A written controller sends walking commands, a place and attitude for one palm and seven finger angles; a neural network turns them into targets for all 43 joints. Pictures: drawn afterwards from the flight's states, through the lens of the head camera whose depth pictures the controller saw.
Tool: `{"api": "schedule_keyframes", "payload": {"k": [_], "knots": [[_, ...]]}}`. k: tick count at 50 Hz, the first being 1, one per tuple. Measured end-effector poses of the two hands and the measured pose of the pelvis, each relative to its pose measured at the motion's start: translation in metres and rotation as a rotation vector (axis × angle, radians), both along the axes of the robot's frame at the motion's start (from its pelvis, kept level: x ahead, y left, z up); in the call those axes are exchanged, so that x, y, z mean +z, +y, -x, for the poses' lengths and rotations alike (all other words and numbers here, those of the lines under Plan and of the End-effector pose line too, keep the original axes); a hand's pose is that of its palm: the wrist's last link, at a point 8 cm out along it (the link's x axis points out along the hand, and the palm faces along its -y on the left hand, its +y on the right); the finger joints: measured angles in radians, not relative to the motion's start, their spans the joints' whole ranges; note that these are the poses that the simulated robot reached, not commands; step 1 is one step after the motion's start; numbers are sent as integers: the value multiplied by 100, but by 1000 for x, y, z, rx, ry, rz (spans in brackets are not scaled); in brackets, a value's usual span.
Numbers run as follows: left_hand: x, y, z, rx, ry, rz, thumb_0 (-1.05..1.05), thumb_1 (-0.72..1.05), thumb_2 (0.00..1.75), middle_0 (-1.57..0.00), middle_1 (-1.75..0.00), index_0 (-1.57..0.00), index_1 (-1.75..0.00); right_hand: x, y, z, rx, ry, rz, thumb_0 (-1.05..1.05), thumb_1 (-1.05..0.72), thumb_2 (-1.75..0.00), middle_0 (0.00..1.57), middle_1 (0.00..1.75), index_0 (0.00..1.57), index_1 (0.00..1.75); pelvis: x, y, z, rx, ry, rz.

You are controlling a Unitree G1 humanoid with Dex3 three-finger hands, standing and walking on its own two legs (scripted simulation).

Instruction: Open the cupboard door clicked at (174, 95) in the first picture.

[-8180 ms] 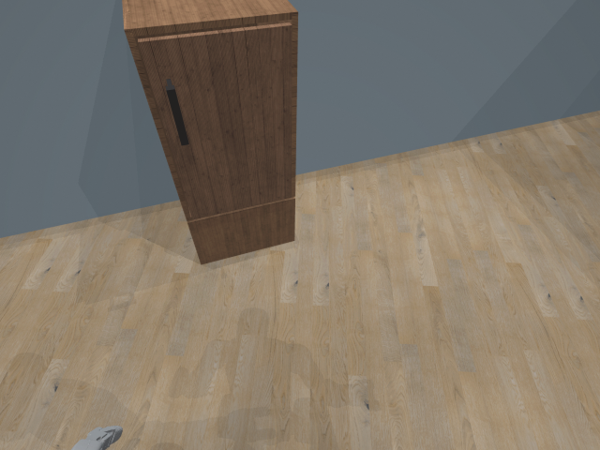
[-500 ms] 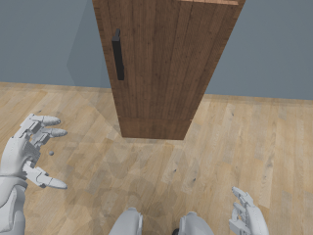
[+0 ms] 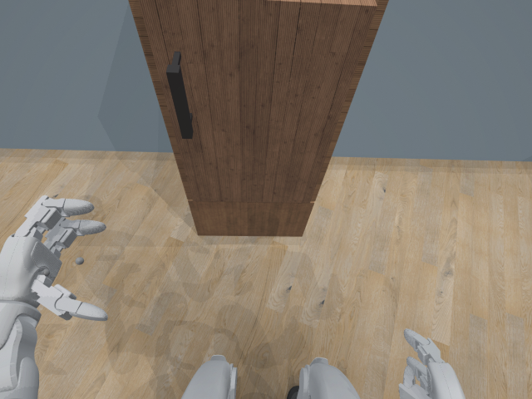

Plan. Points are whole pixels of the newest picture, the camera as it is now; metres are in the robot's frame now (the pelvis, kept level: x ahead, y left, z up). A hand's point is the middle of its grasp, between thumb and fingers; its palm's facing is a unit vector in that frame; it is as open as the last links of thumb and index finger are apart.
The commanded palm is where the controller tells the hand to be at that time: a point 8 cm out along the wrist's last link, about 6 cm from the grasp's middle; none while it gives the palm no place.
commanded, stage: raise the hand with hooked fingers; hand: left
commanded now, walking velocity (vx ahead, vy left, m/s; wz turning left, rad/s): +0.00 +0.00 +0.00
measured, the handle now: (182, 98) +0.61 +0.20 +0.03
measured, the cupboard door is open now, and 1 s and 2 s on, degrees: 0 0 0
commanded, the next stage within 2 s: move the hooked fingers beside the handle in 0.06 s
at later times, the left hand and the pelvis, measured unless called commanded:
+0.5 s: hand (99, 221) +0.34 +0.26 +0.04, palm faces +0.03 -1.00 -0.04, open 14.0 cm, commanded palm +0.32 +0.31 +0.04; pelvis +0.00 -0.01 -0.01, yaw +0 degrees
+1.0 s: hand (122, 175) +0.42 +0.25 +0.04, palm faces +0.05 -1.00 -0.04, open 14.0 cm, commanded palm +0.40 +0.30 +0.03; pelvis +0.00 +0.00 -0.01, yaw -1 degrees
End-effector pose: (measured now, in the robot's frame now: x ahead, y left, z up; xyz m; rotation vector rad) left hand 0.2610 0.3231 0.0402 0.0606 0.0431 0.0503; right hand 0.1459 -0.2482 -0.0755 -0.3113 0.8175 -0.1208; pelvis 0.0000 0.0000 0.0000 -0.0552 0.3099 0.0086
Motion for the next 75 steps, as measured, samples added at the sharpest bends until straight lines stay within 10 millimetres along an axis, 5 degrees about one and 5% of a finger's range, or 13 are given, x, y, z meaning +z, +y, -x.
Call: {"api": "schedule_keyframes", "payload": {"k": [12,20,75], "knots": [[1,0,-2,22,0,7,-1,-50,30,-30,-120,-31,-120,-4,3,-11,22,-25,-21,1,-90,-90,20,30,20,30,-1,-5,0,4,0,-6],[-2,-4,-36,5,-28,20,-1,-50,30,-30,-120,-31,-120,-12,-4,-5,7,10,7,1,-90,-90,20,30,20,30,-6,-7,2,3,15,-4],[-3,-20,-217,0,-20,31,-1,-50,30,-30,-120,-31,-120,-38,-16,140,-211,514,58,0,-91,-90,20,29,20,30,-21,6,8,-29,151,17]]}}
